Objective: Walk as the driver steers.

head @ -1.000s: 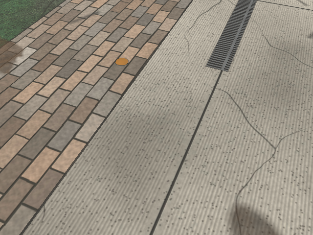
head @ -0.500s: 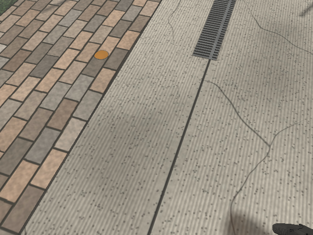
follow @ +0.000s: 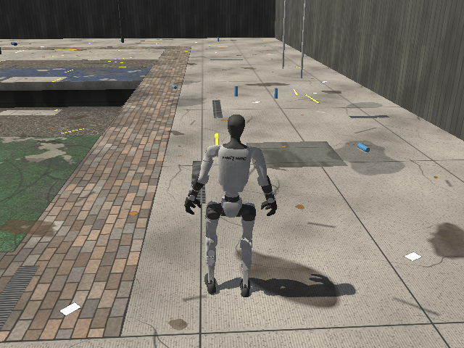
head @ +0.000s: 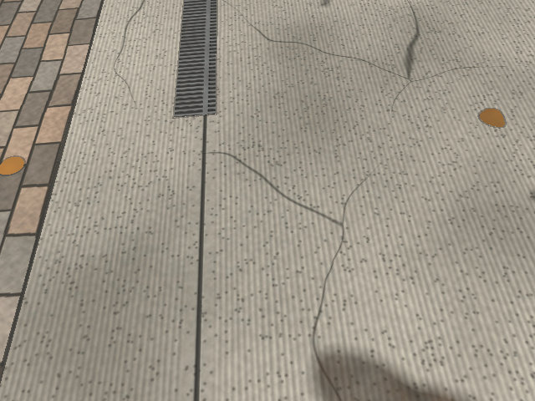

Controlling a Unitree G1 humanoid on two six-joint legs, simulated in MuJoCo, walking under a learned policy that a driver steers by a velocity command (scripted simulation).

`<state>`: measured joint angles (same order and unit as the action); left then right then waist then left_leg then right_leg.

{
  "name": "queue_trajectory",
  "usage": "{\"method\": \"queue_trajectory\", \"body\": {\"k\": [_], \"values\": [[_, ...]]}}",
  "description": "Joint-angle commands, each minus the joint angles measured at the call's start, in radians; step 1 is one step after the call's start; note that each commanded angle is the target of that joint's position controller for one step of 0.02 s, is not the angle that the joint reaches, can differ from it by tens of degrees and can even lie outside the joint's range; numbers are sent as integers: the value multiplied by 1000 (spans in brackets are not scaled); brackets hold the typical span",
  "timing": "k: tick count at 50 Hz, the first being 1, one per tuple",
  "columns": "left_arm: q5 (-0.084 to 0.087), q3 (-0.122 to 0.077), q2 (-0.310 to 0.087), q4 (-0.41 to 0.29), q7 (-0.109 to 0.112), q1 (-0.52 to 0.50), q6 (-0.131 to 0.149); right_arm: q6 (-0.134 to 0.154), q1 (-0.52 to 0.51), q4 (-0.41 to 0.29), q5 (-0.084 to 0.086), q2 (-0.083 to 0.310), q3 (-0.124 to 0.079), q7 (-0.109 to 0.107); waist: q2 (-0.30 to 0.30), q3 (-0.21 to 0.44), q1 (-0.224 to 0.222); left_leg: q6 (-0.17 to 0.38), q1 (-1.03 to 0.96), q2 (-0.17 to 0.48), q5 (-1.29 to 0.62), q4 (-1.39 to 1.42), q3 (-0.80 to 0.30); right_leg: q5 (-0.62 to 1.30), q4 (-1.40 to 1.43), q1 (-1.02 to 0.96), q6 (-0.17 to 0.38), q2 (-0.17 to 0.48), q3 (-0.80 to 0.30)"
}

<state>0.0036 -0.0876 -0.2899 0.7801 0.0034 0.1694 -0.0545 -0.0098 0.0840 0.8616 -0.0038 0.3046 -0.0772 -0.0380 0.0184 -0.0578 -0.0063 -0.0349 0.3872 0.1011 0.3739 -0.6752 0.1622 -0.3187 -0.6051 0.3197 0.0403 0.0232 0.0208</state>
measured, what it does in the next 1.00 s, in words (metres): steps on the spot: left foot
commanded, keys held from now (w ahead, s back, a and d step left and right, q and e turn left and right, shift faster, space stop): no key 1.00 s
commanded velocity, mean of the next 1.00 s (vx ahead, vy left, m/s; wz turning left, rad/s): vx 0.00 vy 0.00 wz -0.14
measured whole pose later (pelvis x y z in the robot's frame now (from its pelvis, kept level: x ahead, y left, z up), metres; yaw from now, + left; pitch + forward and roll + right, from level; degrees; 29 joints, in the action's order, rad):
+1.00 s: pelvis +0.03 +0.02 +0.01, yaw -5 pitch -2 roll +0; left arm 0.00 -0.04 -0.24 1.02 0.03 0.17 -0.01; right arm 0.01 0.13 1.04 0.00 0.25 -0.03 -0.02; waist 0.00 -0.05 0.00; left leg 0.00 0.19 0.01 0.27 -0.49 0.00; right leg -0.28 -0.49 0.17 0.01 -0.03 -0.04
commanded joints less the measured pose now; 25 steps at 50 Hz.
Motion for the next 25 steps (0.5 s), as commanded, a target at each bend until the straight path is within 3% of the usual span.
{"method": "queue_trajectory", "body": {"k": [1,2,3,4,6,11,14,17,19,20,21,22,23,25], "values": [[-44,-55,-250,-68,6,79,44,11,-111,-121,-3,99,-26,-3,-186,117,-43,-12,327,-76,229,-440,-181,380,322,-202,293,326,-473],[-29,-48,-222,-74,9,21,61,7,-72,-103,9,109,-33,-8,-163,103,-5,4,324,-60,123,-442,-196,331,319,-188,227,273,-384],[-11,-35,-175,-82,13,-24,66,3,-30,-67,3,114,-39,-17,-126,116,12,3,307,-46,55,-438,-205,288,310,-192,176,234,-333],[-1,-21,-144,-82,18,-44,68,1,-6,-53,-5,113,-41,-20,-141,116,22,-5,279,-47,-3,-449,-199,329,308,-174,163,214,-294],[-11,-2,-106,-72,25,-22,71,5,14,-46,1,99,-41,-15,-146,142,28,-16,226,-55,-64,-463,-197,415,303,-180,168,191,-250],[-13,5,-110,-43,31,-4,73,9,-23,-50,6,59,-20,-5,-148,121,-3,-40,156,-37,-101,-182,-206,397,299,-239,170,178,-232],[-18,4,-128,-29,24,-12,67,12,-24,-47,11,68,-15,4,-155,95,-19,-40,45,-43,-45,-59,-187,371,294,-185,189,182,-246],[-12,11,-114,-12,16,-24,63,19,0,-32,15,70,-12,9,-143,82,-12,-23,-45,-56,-43,67,-171,413,263,-165,188,180,-270],[2,21,-94,5,16,-29,61,31,50,-9,2,59,-5,16,-103,87,33,3,-183,-57,-284,304,-169,432,219,-138,135,143,-250],[-7,28,-74,11,16,-1,68,36,74,0,-11,94,-8,16,-59,125,25,22,-290,-3,-463,317,-232,374,199,-109,87,108,-236],[-26,25,-74,15,9,46,77,35,80,0,-14,165,-21,14,48,153,-26,61,-356,66,-649,244,-275,259,153,-66,47,32,-171],[-24,27,-58,23,8,53,80,31,49,12,-1,142,-17,20,123,163,-43,110,-302,65,-548,224,-272,169,173,-88,16,-15,-122],[-22,26,-75,25,8,-3,78,31,24,7,4,93,-8,27,99,143,-12,106,-251,37,-427,243,-263,169,165,-120,2,-19,-112],[-10,20,-82,25,16,-49,62,40,13,14,-4,84,-1,29,72,118,5,73,-215,7,-379,250,-238,237,146,-130,8,-12,-115]]}}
